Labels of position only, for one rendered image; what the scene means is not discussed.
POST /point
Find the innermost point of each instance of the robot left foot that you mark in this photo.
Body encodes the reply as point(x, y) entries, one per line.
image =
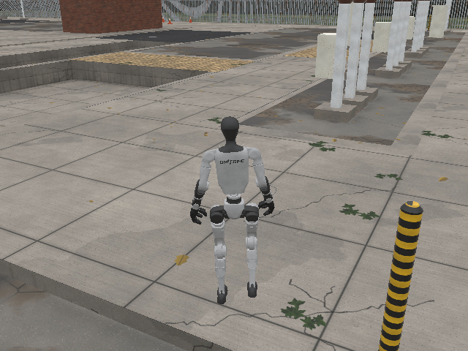
point(221, 299)

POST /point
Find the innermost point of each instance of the robot left upper arm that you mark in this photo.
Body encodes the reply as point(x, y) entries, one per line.
point(205, 169)

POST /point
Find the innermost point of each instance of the robot right upper arm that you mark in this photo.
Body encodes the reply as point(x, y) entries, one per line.
point(258, 165)

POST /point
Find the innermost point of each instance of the right robot hand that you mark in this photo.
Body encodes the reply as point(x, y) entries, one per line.
point(263, 204)

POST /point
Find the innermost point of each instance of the left robot hand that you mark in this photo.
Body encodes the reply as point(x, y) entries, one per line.
point(194, 213)

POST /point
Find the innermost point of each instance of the robot right forearm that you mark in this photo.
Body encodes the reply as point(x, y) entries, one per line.
point(266, 192)

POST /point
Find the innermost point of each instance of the robot left forearm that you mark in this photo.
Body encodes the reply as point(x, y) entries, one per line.
point(198, 197)

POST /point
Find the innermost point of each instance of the left robot thigh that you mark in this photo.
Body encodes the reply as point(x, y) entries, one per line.
point(218, 223)

